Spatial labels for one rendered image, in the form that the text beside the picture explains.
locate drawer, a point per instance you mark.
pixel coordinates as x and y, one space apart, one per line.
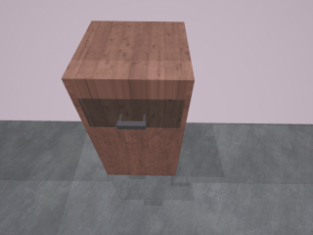
105 112

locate handle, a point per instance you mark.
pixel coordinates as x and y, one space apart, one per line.
130 124

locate cabinet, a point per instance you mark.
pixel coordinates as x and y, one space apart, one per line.
133 60

